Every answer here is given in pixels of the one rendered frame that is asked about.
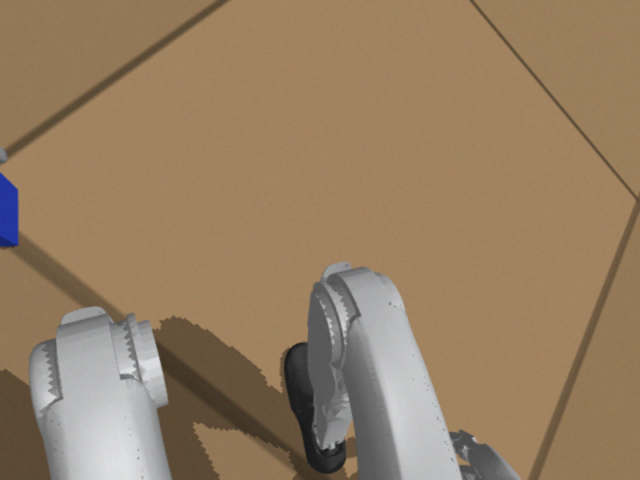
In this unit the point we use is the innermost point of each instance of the cube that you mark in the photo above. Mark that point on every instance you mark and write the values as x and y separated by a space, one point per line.
8 213

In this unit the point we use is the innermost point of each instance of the right robot foot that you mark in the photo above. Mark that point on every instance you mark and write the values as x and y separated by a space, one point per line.
301 396

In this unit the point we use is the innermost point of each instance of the right robot hand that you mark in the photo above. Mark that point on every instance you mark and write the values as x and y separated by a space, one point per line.
486 463

